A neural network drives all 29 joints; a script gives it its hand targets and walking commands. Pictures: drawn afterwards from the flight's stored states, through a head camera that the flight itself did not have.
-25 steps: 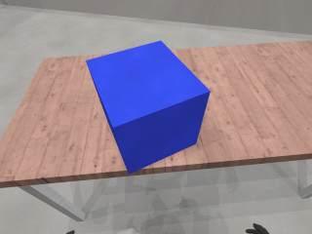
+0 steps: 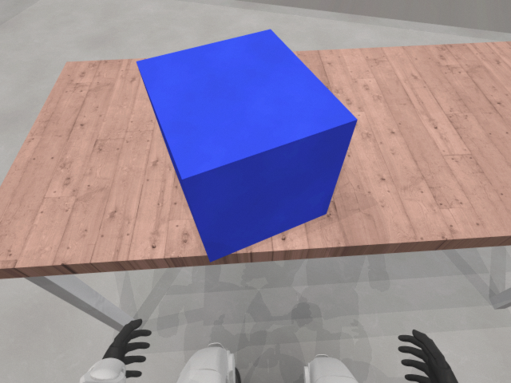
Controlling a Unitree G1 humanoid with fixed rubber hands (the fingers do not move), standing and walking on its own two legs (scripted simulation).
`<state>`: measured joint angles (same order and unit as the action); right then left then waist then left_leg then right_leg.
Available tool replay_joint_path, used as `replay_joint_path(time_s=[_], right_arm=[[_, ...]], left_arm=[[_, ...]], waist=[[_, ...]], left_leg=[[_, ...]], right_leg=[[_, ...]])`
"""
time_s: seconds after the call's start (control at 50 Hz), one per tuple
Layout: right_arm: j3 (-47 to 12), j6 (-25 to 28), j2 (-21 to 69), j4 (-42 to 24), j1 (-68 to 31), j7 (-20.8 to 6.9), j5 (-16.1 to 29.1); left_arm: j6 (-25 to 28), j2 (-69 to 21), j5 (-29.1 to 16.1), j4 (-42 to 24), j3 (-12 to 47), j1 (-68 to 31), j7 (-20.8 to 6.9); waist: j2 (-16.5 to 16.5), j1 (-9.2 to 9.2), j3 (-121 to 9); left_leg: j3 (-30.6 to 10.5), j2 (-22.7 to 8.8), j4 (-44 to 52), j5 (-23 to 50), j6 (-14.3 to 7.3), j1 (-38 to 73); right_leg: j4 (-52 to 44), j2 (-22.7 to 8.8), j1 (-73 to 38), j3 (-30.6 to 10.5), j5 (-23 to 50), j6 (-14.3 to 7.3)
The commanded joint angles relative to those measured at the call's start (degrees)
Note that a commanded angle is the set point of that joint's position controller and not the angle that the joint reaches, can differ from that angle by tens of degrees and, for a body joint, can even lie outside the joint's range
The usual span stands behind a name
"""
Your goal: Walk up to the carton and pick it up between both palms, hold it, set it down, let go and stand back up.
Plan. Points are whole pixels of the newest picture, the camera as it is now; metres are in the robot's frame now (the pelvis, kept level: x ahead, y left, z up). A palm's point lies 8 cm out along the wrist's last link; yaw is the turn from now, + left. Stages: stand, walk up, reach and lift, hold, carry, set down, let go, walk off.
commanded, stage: reach and lift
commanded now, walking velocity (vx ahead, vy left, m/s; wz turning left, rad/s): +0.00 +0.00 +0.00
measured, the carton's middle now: (240, 145) +0.46 +0.05 +0.09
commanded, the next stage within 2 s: none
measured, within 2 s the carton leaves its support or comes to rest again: neither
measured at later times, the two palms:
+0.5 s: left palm (122, 329) +0.19 +0.22 -0.02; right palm (458, 339) +0.19 -0.28 -0.04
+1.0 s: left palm (132, 312) +0.21 +0.20 +0.00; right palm (458, 290) +0.25 -0.28 -0.01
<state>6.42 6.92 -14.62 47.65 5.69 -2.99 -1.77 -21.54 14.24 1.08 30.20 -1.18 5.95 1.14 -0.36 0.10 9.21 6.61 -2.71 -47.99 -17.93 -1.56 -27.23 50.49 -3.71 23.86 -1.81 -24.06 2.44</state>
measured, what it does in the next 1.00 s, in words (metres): rises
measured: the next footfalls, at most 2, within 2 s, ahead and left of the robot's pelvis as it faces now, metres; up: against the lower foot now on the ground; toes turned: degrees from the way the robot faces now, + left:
none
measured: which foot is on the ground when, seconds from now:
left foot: down 0.00-1.00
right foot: down 0.00-1.00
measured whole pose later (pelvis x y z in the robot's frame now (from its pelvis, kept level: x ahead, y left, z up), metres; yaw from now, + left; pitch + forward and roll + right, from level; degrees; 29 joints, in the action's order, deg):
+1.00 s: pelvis +0.09 -0.04 +0.05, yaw +2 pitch -1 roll +0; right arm -6.4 15.6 -21.0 39.2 13.4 -9.8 14.4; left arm -1.7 7.2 0.9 15.6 -4.8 22.4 7.3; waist -1.6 -2.3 -0.2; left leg 2.6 -3.5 -18.6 -10.2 2.9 -6.8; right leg 18.2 -0.4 1.6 1.6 -15.3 -0.5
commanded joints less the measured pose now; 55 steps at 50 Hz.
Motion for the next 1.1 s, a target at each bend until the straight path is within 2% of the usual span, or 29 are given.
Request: replay_joint_path(time_s=[0.0,0.02,0.04,0.06,0.08,0.12,0.16,0.22,0.28,0.46,0.6,0.72,0.92,1.08], right_arm=[[2.79,1.18,-11.77,-11.69,1.48,-1.02,3.05],[3.48,0.4,-13.01,-11.17,0.88,-2.14,2.86],[4.29,-0.1,-14.53,-10.31,0.5,-2.99,1.97],[4.61,-0.12,-15.37,-9.66,0.15,-3.43,1.16],[4.39,0.01,-15.1,-8.9,-0.26,-3.53,0.75],[3.13,0.54,-12.66,-8.9,-1.52,-3.33,1.17],[1.71,0.79,-10.49,-9.53,-2.01,-3.3,1.52],[0.42,0.62,-9.21,-11.19,-1.94,-3.52,1.97],[-0.39,0.83,-8.72,-14.4,-1.13,-3.68,2.53],[-1.42,3.04,-8.43,-17.02,1.68,-3.27,2.8],[-3.67,7.19,-10.06,-15.92,2.56,-3.03,6.01],[-6.08,9.99,-12.72,-15.38,2.6,-3.86,10.37],[-8.5,12.02,-17.37,-16.66,3.47,-6.62,17.28],[-8.89,13.46,-20.09,-21.91,4.14,-8.11,20.83]], left_arm=[[-1.66,6.58,1.35,-20.99,-1.72,-2.82,2.23],[-0.97,5.65,2.2,-19.7,-2.14,-1.59,3.16],[-0.02,4.63,3.16,-17.84,-2.68,-0.11,3.99],[0.99,4.12,3.87,-16.16,-3.47,1.13,4.5],[1.8,4.31,3.95,-14.75,-4.35,1.69,4.7],[3.06,5.69,2.47,-13.67,-5.43,0.27,4.73],[4.17,5.72,1.28,-12.94,-5.4,-1.91,4.82],[5.5,4.81,0.58,-12.24,-4.79,-3.33,4.69],[7.23,4.46,-0.88,-13.27,-4.19,-3.25,4.38],[14.37,5.68,-3.38,-13.94,-4.49,-0.04,4.36],[19.68,5.02,-2.25,-15.09,-5.82,3.71,4.58],[21.96,2.73,-0.53,-18.43,-6.57,7.08,5.01],[23.94,-0.6,0.1,-28.63,-5.91,11.28,6.76],[24.71,-2.05,-0.68,-34.1,-5.68,14.98,7.76]], waist=[[2.46,0.91,-17.26],[6.22,0.97,-16.61],[9.34,0.69,-15.71],[9.76,0.25,-15.51],[7.89,-0.16,-15.28],[2.59,-0.8,-15.12],[0.16,-1.33,-13.51],[0.08,-1.39,-11.2],[-0.78,-1.32,-10.76],[-3.16,-0.95,-11.53],[-3.35,-1.43,-14.08],[-2.24,-2.0,-15.44],[-0.04,-1.61,-15.93],[-1.35,-2.33,-16.33]], left_leg=[[-8.44,-0.94,13.96,-2.52,3.58,35.96],[-8.5,-2.86,20.55,-8.17,2.96,24.38],[-7.46,-4.4,26.12,-10.7,2.46,12.28],[-5.76,-4.5,28.43,-7.74,2.46,5.71],[-3.96,-3.17,27.95,-2.18,2.82,6.08],[-2.19,0.74,23.84,4.8,3.71,16.81],[-2.51,2.29,21.69,3.67,3.41,22.83],[-2.46,2.56,22.14,1.34,2.97,24.07],[-2.29,2.99,22.81,2.4,2.8,26.39],[-2.18,3.5,25.96,10.24,2.33,28.46],[-2.64,3.69,27.0,19.94,2.6,30.92],[-3.3,3.82,27.18,27.81,3.26,33.07],[-4.27,3.67,26.94,34.11,4.15,34.65],[-4.14,3.9,27.23,33.83,3.81,32.46]], right_leg=[[-19.42,3.62,15.92,7.13,1.0,-6.92],[-16.08,6.76,1.84,8.67,6.01,-4.97],[-12.88,9.22,-11.71,9.59,11.75,-3.63],[-11.89,9.85,-19.45,9.3,15.14,-3.31],[-13.38,9.25,-20.28,8.35,15.46,-3.41],[-19.83,7.01,-11.57,6.23,11.78,-3.75],[-24.15,5.33,-3.77,4.55,7.63,-3.86],[-27.09,4.32,-1.25,3.47,4.36,-3.96],[-29.74,3.72,0.15,2.86,3.61,-3.92],[-33.03,3.71,-4.45,2.13,13.84,-2.14],[-33.62,4.31,-10.43,2.0,25.81,-1.31],[-34.42,5.07,-13.06,2.17,32.05,-1.79],[-35.78,5.61,-12.28,2.26,33.73,-3.62],[-35.44,5.7,-12.4,2.07,33.85,-4.07]])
